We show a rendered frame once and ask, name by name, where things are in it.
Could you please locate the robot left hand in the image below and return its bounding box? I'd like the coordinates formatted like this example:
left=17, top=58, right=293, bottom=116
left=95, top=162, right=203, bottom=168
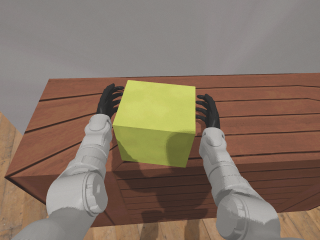
left=96, top=83, right=124, bottom=120

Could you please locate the right robot upper arm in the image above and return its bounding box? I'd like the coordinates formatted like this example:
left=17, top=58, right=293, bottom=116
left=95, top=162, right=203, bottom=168
left=215, top=194, right=305, bottom=240

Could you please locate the robot right hand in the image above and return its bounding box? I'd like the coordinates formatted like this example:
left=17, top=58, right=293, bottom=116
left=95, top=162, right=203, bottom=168
left=195, top=94, right=220, bottom=129

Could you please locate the carton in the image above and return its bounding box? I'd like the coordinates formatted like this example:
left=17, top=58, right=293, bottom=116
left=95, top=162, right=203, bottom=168
left=112, top=80, right=196, bottom=168

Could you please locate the robot right forearm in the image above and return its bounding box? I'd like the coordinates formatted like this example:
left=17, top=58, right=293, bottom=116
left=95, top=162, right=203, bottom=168
left=199, top=127, right=265, bottom=207

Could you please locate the pedestal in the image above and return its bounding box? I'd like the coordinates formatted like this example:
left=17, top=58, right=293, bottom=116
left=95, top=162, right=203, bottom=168
left=4, top=73, right=320, bottom=228

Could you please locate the left robot upper arm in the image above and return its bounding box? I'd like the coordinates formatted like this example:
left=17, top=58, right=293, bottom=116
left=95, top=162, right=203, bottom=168
left=11, top=171, right=108, bottom=240

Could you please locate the robot left forearm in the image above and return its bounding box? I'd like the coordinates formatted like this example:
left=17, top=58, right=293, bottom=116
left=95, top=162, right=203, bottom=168
left=46, top=114, right=113, bottom=215

